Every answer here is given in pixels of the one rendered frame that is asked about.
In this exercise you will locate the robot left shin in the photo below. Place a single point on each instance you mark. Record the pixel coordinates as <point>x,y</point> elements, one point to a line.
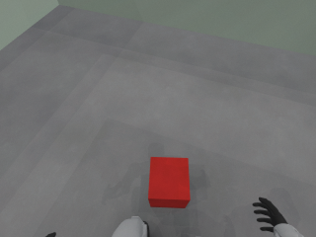
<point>135,217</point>

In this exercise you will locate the left robot thigh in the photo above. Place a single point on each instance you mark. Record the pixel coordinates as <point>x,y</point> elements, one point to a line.
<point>132,227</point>

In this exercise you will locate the carton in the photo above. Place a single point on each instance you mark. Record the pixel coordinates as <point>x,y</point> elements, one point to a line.
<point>169,182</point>

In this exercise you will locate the right robot hand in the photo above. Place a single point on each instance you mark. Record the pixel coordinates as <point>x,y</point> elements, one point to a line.
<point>271,211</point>

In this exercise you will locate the right robot forearm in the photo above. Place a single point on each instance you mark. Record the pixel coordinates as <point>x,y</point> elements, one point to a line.
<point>286,230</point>

